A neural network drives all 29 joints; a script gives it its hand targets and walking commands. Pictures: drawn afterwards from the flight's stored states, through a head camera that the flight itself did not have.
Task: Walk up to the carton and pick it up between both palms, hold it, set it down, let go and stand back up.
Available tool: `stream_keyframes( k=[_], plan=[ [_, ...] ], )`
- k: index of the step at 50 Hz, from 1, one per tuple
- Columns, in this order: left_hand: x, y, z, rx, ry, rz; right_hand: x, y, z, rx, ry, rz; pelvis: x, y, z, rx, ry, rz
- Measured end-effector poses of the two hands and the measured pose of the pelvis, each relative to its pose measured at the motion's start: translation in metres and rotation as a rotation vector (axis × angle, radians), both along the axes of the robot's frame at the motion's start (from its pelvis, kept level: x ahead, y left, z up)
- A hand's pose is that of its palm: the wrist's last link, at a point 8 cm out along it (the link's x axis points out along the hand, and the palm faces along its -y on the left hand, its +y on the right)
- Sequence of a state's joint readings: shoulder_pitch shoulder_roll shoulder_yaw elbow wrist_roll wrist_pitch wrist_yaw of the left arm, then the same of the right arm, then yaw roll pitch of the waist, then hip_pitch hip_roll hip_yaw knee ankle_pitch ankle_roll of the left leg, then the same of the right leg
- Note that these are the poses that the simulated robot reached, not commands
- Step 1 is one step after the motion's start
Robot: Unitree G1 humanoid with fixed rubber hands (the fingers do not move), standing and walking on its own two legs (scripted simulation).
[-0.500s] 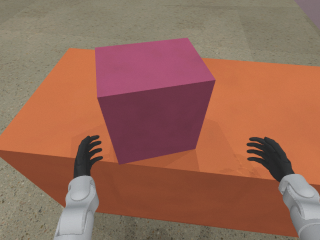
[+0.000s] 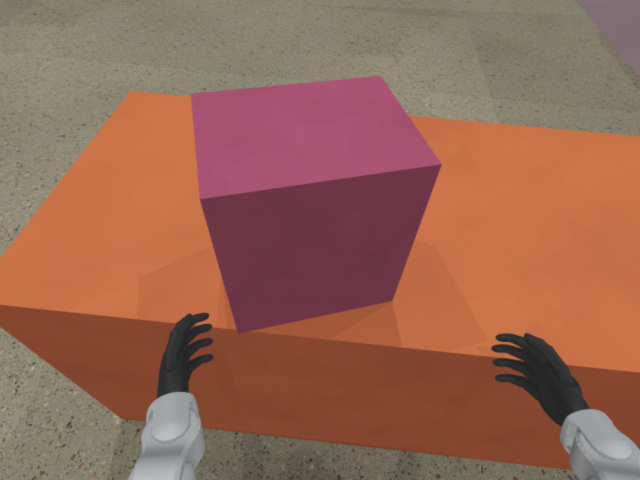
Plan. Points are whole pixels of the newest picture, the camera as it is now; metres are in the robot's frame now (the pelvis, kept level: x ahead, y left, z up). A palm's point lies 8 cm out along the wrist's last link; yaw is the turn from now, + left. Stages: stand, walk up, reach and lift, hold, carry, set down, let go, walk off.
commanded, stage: set down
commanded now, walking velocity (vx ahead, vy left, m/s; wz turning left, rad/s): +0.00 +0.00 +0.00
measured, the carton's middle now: (305, 211) +0.46 +0.06 +0.06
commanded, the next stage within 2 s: let go in 1.00 s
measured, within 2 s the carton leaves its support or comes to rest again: neither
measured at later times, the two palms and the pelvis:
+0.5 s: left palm (159, 409) +0.20 +0.22 -0.04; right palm (520, 416) +0.22 -0.23 -0.03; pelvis +0.01 +0.01 +0.00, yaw +1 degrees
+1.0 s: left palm (139, 429) +0.17 +0.24 -0.06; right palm (501, 444) +0.19 -0.21 -0.06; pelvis +0.01 +0.02 +0.00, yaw +1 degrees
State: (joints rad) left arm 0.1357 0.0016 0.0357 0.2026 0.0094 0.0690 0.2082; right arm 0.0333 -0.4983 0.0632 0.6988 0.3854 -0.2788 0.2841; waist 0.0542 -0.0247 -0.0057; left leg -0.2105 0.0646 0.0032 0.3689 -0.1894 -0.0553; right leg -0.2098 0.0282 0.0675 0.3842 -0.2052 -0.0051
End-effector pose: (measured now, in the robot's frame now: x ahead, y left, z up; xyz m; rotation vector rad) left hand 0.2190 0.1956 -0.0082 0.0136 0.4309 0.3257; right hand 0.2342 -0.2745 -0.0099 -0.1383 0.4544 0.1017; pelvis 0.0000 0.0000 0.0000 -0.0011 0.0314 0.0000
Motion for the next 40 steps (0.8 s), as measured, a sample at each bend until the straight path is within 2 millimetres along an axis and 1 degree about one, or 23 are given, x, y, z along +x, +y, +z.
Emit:
stream_keyframes(
  k=[3,11,15,18,21,25,30,35,38,40],
  plan=[
    [-0.003,0.004,-0.006,0.007,0.024,-0.006,-0.004,0.007,-0.006,0.004,0.012,-0.004,0.003,0.002,0.000,-0.001,-0.001,0.002],
    [-0.002,0.015,-0.007,0.035,0.041,-0.030,-0.008,0.022,-0.013,-0.001,0.012,-0.015,0.010,0.007,0.001,-0.006,-0.009,0.007],
    [-0.008,0.018,-0.017,0.029,0.098,-0.053,-0.013,0.027,-0.020,-0.013,0.048,-0.029,0.012,0.008,0.002,-0.008,-0.018,0.008],
    [-0.013,0.021,-0.018,0.032,0.105,-0.053,-0.016,0.031,-0.021,-0.012,0.047,-0.035,0.013,0.008,0.002,-0.009,-0.024,0.009],
    [-0.017,0.024,-0.020,0.034,0.118,-0.062,-0.018,0.035,-0.021,-0.018,0.050,-0.039,0.013,0.008,0.002,-0.009,-0.030,0.015],
    [-0.024,0.023,-0.030,0.025,0.167,-0.091,-0.019,0.042,-0.024,-0.021,0.062,-0.054,0.012,0.008,0.003,-0.008,-0.041,0.022],
    [-0.029,0.023,-0.035,0.023,0.196,-0.119,-0.019,0.053,-0.029,-0.017,0.073,-0.070,0.010,0.010,0.003,-0.007,-0.053,0.024],
    [-0.034,0.032,-0.035,0.050,0.214,-0.134,-0.022,0.064,-0.034,-0.012,0.080,-0.075,0.008,0.012,0.003,-0.006,-0.068,0.024],
    [-0.037,0.040,-0.034,0.064,0.221,-0.140,-0.026,0.067,-0.037,-0.017,0.088,-0.086,0.007,0.014,0.002,-0.005,-0.079,0.024],
    [-0.040,0.044,-0.037,0.066,0.245,-0.148,-0.029,0.068,-0.040,-0.025,0.102,-0.098,0.007,0.015,0.003,-0.004,-0.085,0.022]
  ],
)
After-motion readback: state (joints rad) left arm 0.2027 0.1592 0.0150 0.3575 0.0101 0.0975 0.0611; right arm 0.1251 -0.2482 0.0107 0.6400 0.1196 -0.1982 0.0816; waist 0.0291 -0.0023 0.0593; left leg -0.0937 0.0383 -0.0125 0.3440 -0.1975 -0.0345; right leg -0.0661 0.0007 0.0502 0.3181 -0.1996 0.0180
